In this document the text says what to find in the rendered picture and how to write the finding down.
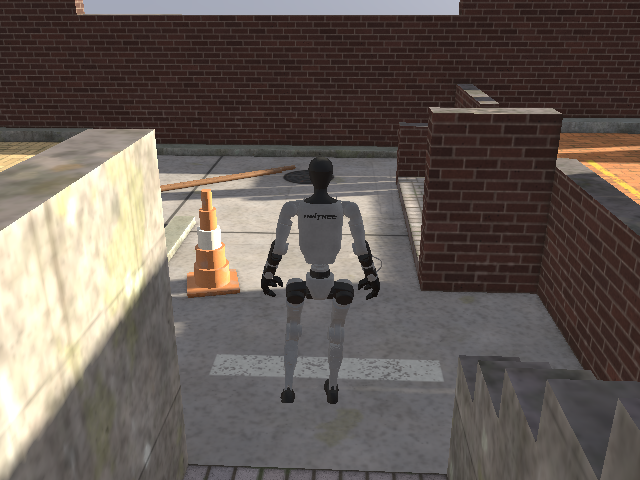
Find robot right thigh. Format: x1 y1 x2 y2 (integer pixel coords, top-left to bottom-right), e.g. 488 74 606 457
327 279 354 345

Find robot left upper arm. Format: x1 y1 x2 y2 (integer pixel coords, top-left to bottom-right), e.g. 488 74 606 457
272 200 300 255

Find robot right forearm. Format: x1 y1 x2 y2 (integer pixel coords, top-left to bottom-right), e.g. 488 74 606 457
358 240 378 282

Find right robot hand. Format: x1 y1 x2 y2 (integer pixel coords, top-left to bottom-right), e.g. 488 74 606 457
358 277 380 300

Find robot right upper arm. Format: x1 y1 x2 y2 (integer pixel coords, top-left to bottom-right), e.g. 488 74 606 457
341 201 368 256

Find robot left forearm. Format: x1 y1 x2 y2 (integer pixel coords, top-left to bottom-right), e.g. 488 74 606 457
263 240 282 279

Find right robot foot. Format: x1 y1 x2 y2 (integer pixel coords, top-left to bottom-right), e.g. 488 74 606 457
324 379 339 404

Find left robot hand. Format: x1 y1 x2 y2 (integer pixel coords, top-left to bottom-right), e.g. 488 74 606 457
261 274 283 297

